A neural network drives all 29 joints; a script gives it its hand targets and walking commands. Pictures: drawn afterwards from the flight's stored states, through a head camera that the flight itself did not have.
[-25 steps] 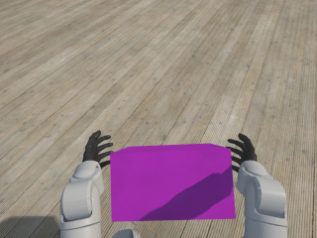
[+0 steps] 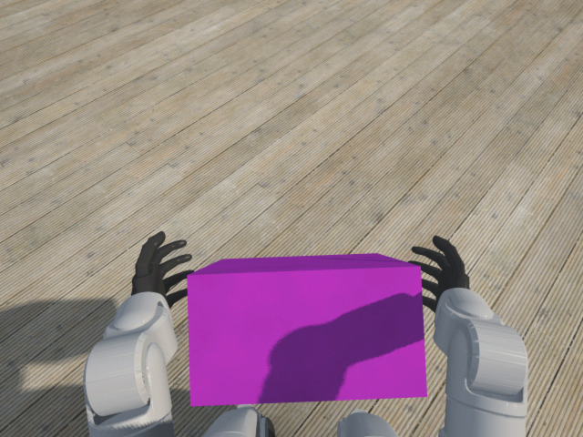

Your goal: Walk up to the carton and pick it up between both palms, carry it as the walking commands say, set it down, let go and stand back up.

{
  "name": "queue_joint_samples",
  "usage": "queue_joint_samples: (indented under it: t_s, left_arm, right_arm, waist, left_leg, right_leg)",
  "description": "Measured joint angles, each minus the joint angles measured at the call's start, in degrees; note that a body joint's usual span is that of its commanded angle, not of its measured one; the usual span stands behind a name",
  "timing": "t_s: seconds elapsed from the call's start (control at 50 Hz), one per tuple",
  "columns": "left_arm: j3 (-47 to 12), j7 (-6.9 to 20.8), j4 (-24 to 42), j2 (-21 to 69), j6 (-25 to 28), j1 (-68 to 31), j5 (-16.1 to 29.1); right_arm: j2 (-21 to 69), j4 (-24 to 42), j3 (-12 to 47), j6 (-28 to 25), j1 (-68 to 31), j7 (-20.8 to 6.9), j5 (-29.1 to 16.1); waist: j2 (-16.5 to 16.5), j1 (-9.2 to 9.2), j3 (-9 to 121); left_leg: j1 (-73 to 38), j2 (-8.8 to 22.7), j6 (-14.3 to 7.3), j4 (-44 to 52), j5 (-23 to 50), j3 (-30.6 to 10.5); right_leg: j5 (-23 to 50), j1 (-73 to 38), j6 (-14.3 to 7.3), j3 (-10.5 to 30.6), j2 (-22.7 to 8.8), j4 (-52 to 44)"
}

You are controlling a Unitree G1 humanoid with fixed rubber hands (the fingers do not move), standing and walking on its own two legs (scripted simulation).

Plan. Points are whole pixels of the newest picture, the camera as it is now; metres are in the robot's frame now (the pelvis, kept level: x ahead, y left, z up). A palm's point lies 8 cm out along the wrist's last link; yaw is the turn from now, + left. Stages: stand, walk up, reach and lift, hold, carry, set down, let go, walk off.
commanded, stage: carry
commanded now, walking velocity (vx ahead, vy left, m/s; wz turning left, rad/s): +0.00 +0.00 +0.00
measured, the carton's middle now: (303, 313) +0.29 +0.01 -0.06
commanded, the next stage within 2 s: none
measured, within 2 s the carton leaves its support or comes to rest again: neither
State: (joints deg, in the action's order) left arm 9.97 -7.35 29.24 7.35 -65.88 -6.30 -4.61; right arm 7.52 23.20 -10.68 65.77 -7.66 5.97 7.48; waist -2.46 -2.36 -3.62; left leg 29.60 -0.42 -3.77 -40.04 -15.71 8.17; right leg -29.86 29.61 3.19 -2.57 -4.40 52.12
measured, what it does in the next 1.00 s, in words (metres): steps on the spot: right foot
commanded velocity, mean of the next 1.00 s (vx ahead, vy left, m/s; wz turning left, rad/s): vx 0.00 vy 0.00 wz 0.00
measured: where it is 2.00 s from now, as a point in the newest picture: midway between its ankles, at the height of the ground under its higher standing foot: outside the picture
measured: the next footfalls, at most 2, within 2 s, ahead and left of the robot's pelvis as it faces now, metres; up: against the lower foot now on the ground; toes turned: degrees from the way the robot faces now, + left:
right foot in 0.02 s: +0.04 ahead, -0.12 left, +0.00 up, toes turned +5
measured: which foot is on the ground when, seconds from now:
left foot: down 0.00-1.00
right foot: up 0.00-0.00, down 0.02-1.00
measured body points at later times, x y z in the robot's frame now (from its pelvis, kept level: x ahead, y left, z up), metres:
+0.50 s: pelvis -0.02 +0.04 +0.02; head -0.07 +0.04 +0.47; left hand +0.25 +0.22 +0.11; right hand +0.24 -0.14 +0.10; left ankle +0.05 +0.09 -0.71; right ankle +0.00 -0.11 -0.71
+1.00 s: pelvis -0.03 -0.01 +0.02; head -0.06 -0.02 +0.47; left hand +0.25 +0.17 +0.10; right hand +0.24 -0.19 +0.08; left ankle +0.05 +0.09 -0.71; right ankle +0.00 -0.11 -0.71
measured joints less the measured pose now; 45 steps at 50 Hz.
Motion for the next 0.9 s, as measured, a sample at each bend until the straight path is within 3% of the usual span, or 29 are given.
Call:
queue_joint_samples:
  t_s: [0.04,0.08,0.18,0.26,0.32,0.4,0.48,0.6,0.68,0.76,0.9]
  left_arm:
    - [-0.6,0.5,-0.4,0.1,0.5,-0.5,-0.4]
    - [-1.6,0.6,-2.0,0.1,1.3,-0.7,-0.7]
    - [-1.0,4.1,-7.4,0.1,2.2,-0.6,-2.9]
    - [-0.3,4.1,-9.4,0.1,1.8,-1.3,-3.5]
    - [-0.3,4.0,-11.4,0.2,1.6,-1.8,-4.8]
    - [-0.1,2.8,-13.9,0.3,0.6,-3.2,-4.9]
    - [0.6,3.2,-16.6,0.3,0.1,-3.6,-5.7]
    - [0.3,2.3,-17.5,0.3,0.3,-3.5,-4.4]
    - [1.3,4.0,-19.1,0.3,2.2,-3.1,-5.3]
    - [1.1,4.0,-18.6,0.3,3.0,-2.7,-5.0]
    - [1.1,3.8,-18.4,0.4,3.2,-3.6,-5.4]
  right_arm:
    - [-0.1,1.3,-0.4,0.1,0.4,0.1,0.0]
    - [-0.2,1.6,-1.2,0.1,1.3,0.1,0.0]
    - [-0.2,1.1,-0.6,2.4,2.7,3.9,-1.5]
    - [-0.2,-2.0,-1.0,2.1,1.8,4.1,-1.7]
    - [-0.2,-5.5,-1.5,1.2,1.1,2.8,-0.5]
    - [-0.1,-9.1,-3.1,1.1,-0.3,2.2,-0.2]
    - [-0.6,-12.0,-2.2,1.2,-0.2,2.1,0.7]
    - [-0.9,-11.4,-2.3,1.6,0.7,2.8,-0.1]
    - [-0.1,-12.1,-2.2,0.9,0.5,3.4,0.5]
    - [-0.2,-11.7,-1.6,0.0,0.9,2.7,1.3]
    - [-0.3,-12.3,-2.0,-1.0,0.2,2.1,1.5]
  waist:
    - [2.3,0.87,0.2]
    - [5.8,2.21,-0.1]
    - [4.8,3.94,3.5]
    - [3.6,3.08,6.9]
    - [2.7,2.37,9.9]
    - [2.7,1.81,11.6]
    - [3.2,1.65,12.7]
    - [4.0,1.51,11.0]
    - [3.9,1.8,10.5]
    - [3.3,1.54,9.8]
    - [3.4,1.64,10.1]
  left_leg:
    - [0.5,0.3,-0.4,-0.6,0.1,-0.4]
    - [-0.8,1.1,-0.5,0.6,0.8,-1.6]
    - [-5.5,-1.0,-2.1,7.3,4.2,-0.4]
    - [-7.6,-0.7,-2.4,8.7,4.5,0.1]
    - [-8.6,-0.6,-2.5,10.4,5.2,0.2]
    - [-10.0,-1.2,-2.9,12.6,6.6,0.3]
    - [-10.7,-1.6,-3.1,14.7,7.8,0.8]
    - [-11.3,-1.7,-2.9,17.1,9.9,0.9]
    - [-11.0,-1.4,-2.4,17.7,10.7,1.1]
    - [-10.5,-1.0,-1.7,16.8,10.6,1.0]
    - [-9.5,0.3,-0.1,16.1,10.5,0.4]
  right_leg:
    - [7.9,-3.7,-1.1,-0.2,1.5,-10.0]
    - [11.8,-6.3,-2.1,-1.5,2.6,-13.7]
    - [12.6,-9.5,-1.0,-0.9,0.7,-17.1]
    - [13.6,-11.9,-0.7,-0.8,0.9,-19.6]
    - [10.3,-12.5,-1.4,-0.6,1.2,-20.0]
    - [12.3,-13.8,-1.7,-0.5,0.9,-22.0]
    - [9.3,-13.4,-2.3,-0.1,0.7,-21.3]
    - [12.5,-13.5,-2.6,0.1,0.8,-22.9]
    - [14.6,-13.1,-2.4,0.0,1.0,-23.4]
    - [16.8,-12.7,-1.7,-0.2,1.1,-22.9]
    - [16.8,-11.9,-3.1,-1.3,2.0,-22.3]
